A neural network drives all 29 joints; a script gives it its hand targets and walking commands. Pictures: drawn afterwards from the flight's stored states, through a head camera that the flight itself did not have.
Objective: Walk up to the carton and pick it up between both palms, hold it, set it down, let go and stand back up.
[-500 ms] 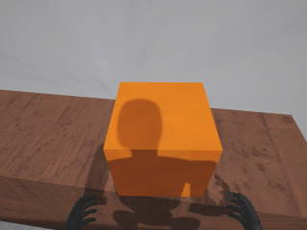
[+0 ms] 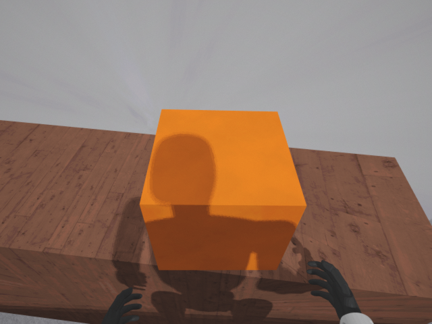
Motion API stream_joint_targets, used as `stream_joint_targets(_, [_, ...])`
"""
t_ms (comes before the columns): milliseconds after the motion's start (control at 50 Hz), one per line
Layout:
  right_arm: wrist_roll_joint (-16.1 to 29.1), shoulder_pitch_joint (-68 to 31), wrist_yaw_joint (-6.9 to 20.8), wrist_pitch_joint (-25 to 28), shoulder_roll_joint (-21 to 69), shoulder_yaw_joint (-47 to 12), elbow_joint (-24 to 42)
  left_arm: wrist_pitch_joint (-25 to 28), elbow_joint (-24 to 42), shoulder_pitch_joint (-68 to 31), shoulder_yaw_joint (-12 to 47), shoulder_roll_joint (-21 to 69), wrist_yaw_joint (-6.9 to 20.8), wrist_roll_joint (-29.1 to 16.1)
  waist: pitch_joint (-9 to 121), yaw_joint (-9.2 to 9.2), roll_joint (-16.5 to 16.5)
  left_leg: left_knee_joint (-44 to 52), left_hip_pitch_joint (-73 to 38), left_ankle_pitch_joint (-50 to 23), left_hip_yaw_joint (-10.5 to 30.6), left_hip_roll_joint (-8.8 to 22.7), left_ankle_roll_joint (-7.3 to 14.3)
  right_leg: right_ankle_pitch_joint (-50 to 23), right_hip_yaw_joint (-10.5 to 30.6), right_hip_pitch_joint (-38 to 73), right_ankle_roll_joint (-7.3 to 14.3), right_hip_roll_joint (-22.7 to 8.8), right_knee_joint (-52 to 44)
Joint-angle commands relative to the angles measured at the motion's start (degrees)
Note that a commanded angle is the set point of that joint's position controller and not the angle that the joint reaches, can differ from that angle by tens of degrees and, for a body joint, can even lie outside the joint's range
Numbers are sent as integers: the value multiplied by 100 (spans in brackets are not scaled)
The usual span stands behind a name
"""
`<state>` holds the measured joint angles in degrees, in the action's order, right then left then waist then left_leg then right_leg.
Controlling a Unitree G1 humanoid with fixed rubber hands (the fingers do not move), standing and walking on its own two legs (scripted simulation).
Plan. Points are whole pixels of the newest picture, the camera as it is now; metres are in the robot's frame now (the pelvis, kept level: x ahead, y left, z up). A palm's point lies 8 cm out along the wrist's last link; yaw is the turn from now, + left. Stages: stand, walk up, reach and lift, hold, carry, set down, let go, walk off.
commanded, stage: set down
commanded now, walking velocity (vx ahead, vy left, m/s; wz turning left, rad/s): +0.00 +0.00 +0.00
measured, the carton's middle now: (219, 189) +0.41 +0.02 +0.01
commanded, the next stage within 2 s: let go in 0.12 s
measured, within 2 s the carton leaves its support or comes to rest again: neither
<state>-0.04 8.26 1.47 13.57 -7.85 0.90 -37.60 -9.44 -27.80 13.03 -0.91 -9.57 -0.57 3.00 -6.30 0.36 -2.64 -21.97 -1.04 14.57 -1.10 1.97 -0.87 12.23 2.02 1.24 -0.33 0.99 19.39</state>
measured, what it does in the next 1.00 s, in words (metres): stands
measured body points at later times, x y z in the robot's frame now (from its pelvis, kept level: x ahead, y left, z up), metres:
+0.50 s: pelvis -0.01 +0.00 +0.00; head -0.04 +0.01 +0.45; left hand +0.14 +0.22 -0.10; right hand +0.20 -0.21 -0.05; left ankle -0.02 +0.12 -0.74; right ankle -0.01 -0.13 -0.74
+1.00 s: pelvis -0.02 +0.01 -0.01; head -0.01 +0.02 +0.44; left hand +0.09 +0.23 -0.14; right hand +0.20 -0.21 -0.05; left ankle -0.02 +0.12 -0.74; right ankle -0.01 -0.13 -0.74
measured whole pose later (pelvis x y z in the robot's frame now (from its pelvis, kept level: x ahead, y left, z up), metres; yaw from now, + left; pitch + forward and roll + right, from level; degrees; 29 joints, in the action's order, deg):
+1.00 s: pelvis -0.02 +0.01 -0.01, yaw +2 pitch -1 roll -1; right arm -0.9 9.0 1.4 4.3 -10.5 2.4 -26.6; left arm -0.9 -42.2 13.5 -2.0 -10.3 2.9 2.3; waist -0.9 0.3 -0.8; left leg -32.1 15.3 16.4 0.8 1.4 -0.2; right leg 14.0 -0.2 -13.6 -1.0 0.4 28.1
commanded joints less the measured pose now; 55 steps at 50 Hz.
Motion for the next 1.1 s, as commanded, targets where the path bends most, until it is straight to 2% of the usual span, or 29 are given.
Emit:
stream_joint_targets(0, [-139,-116,-106,-535,-790,361,-198,67,798,-641,-105,-397,-75,76,-152,-105,837,410,198,-1194,-302,-149,-313,-119,-329,-647,249,92,-444])
stream_joint_targets(160, [-205,-181,-71,-571,-843,390,-166,121,675,-615,-169,-387,-119,142,-132,-74,839,409,480,-1061,-312,-116,-267,-124,-306,-421,238,113,-307])
stream_joint_targets(420, [-283,-264,-50,-647,-852,475,1,251,503,-658,-112,-436,-97,-7,-255,-99,582,437,715,-600,-318,-122,-219,149,-267,-474,213,61,-264])
stream_joint_targets(620, [-283,-252,-85,-674,-802,481,105,318,531,-687,-145,-578,-90,-57,-241,-95,590,407,780,-466,-320,-151,-171,271,-229,-480,192,6,-229])
stream_joint_targets(640, [-199,-101,-112,-1139,-951,313,136,699,-51,-167,-349,-917,36,38,-578,129,1018,192,1644,-1011,419,191,-9,-428,232,-1121,-63,-471,-9])
stream_joint_targets(660, [-171,-42,-102,-1309,-876,253,293,840,-187,19,-362,-1002,88,-66,-597,55,797,272,1865,43,424,212,30,23,239,-1290,-103,-466,-85])
stream_joint_targets(680, [-143,19,-105,-1367,-903,246,376,907,-264,-76,-316,-912,103,-128,-633,11,561,312,2034,390,429,181,11,112,258,-1259,-147,-462,-75])
stream_joint_targets(700, [-146,10,-84,-1379,-866,255,408,952,-270,-124,-304,-818,141,-136,-379,43,569,210,1838,74,437,215,38,-235,290,-1220,-121,-474,16])
stream_joint_targets(740, [-132,167,-47,-1346,-826,261,516,1007,-413,-185,-258,-672,203,-107,220,-31,677,-25,1575,-271,430,214,44,-616,318,-1247,-22,-453,170])
stream_joint_targets(780, [-142,258,-28,-1315,-819,261,632,1023,-499,-318,-252,-652,253,-72,576,-74,719,-104,1601,-229,493,208,84,-577,266,-1165,6,-439,262])
stream_joint_targets(840, [-160,152,-11,-1276,-839,263,846,1028,-645,-260,-251,-629,313,-95,1025,7,925,-147,1484,-391,576,271,159,-574,198,-1216,-18,-379,418])
stream_joint_targets(860, [-157,189,-5,-1273,-836,269,877,1032,-668,-367,-245,-638,324,-72,1105,-50,943,-193,1553,-267,539,248,155,-558,178,-1168,-39,-375,419])
stream_joint_targets(900, [-173,307,-20,-1267,-803,261,955,1027,-750,-400,-263,-716,329,-50,1018,-75,863,-204,1636,-201,600,253,168,-436,200,-1317,-46,-383,438])
stream_joint_targets(920, [-176,313,-38,-1267,-847,267,968,1026,-796,-342,-254,-653,332,-62,931,-38,951,-176,1674,-190,632,272,171,-430,187,-1401,-69,-382,457])
stream_joint_targets(960, [-166,413,-41,-1257,-834,263,1041,1017,-909,-307,-244,-699,332,-74,894,-107,894,-207,1729,-104,639,241,172,-352,181,-1479,-75,-377,439])
stream_joint_targets(980, [-171,398,-58,-1264,-864,279,1046,1029,-949,-300,-244,-622,346,-86,813,-54,935,-160,1823,-14,702,279,182,-264,158,-1525,-83,-362,422])
stream_joint_targets(1080, [-142,570,-77,-1247,-806,250,1120,1012,-1115,-232,-202,-616,359,-80,659,-73,771,-167,2006,54,733,223,177,-248,135,-1615,-71,-371,463])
